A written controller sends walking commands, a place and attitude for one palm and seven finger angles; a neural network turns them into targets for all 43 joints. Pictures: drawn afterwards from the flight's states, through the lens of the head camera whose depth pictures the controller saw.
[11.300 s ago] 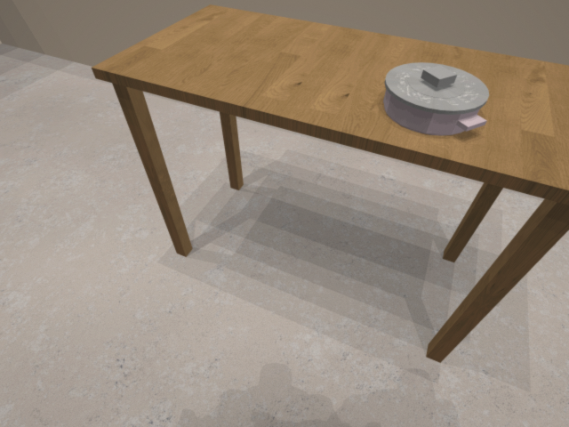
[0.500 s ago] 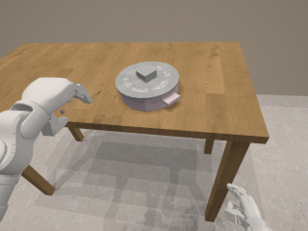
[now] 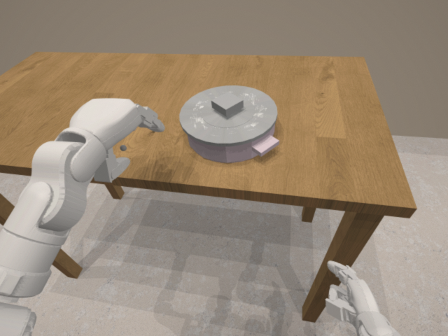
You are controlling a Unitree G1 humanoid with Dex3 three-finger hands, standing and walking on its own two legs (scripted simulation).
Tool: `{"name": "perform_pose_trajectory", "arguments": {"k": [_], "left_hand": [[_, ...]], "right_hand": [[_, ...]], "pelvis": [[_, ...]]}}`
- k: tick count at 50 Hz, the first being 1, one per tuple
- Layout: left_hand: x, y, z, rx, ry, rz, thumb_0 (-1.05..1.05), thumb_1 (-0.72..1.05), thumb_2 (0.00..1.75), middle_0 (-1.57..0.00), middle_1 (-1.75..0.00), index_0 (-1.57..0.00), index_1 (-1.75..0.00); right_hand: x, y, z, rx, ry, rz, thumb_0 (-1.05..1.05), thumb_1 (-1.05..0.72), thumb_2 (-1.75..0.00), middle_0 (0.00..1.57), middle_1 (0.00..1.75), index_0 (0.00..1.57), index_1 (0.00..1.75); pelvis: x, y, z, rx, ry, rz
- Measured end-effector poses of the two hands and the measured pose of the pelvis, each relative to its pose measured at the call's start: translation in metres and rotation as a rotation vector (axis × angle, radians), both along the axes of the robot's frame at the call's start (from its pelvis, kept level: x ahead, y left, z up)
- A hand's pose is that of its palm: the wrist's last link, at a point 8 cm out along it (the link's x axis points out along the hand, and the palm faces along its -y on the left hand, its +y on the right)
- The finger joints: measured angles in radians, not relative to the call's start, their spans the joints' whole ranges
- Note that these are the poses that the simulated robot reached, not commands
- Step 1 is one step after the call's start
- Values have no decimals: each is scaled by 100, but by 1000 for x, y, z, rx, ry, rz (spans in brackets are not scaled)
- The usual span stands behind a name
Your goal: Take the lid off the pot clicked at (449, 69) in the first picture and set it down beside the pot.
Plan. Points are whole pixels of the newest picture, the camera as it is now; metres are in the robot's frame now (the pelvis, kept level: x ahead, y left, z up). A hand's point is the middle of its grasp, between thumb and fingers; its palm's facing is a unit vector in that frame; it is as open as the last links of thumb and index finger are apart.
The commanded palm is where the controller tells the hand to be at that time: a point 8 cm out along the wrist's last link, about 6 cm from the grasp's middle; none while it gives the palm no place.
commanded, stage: move the open hand above the knob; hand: left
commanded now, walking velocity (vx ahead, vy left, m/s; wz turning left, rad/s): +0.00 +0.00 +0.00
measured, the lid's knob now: (227, 103) +0.53 +0.07 +0.15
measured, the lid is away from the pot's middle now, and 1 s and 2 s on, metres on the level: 0.00 0.01 0.01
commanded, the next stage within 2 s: none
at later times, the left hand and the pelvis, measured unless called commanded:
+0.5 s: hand (150, 106) +0.41 +0.18 +0.23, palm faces -0.03 -0.12 -0.99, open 10.0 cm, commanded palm +0.37 +0.16 +0.29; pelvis +0.02 -0.01 +0.00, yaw +0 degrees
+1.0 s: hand (194, 95) +0.44 +0.11 +0.22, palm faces -0.11 +0.01 -0.99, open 9.9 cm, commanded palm +0.42 +0.12 +0.29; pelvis +0.03 -0.04 +0.00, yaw +0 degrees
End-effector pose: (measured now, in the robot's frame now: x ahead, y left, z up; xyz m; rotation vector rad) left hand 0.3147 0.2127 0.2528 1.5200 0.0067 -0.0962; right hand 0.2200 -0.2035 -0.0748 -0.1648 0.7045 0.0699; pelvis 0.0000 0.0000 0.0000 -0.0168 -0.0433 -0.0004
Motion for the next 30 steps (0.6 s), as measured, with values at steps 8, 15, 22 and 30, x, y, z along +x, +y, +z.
{"name": "perform_pose_trajectory", "arguments": {"k": [8, 15, 22, 30], "left_hand": [[35, 5, 34, -9, -86, 78, 0, -39, 170, -90, -8, -89, -8], [37, -41, -1, -27, 16, -52, 0, -38, 170, -89, -8, -89, -8], [68, -26, 41, -6, -82, 58, 0, -39, 170, -90, -8, -89, -8], [65, -76, -11, -16, 82, -55, 0, -38, 170, -89, -8, -88, -8]], "right_hand": [[7, 2, -4, 25, 32, 5, 1, -91, -90, 20, 30, 20, 30], [10, -3, -6, 32, 51, 5, 1, -91, -90, 20, 30, 20, 30], [9, -16, -7, 21, 73, -14, 1, -91, -90, 19, 30, 20, 30], [7, -29, -10, 26, 91, -29, 1, -91, -90, 19, 30, 20, 30]], "pelvis": [[8, -1, 2, 0, 31, -3], [18, -3, 2, 3, 33, -2], [20, -12, 3, 7, 47, -8], [24, -19, 2, 13, 41, 1]]}}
